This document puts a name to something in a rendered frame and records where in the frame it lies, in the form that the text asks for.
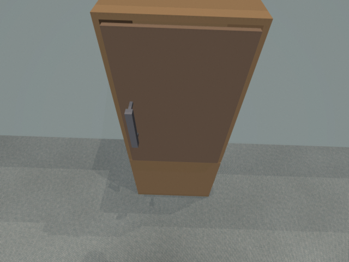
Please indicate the handle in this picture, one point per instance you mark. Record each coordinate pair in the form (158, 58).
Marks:
(131, 125)

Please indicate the cupboard door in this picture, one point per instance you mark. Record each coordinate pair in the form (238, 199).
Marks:
(185, 83)

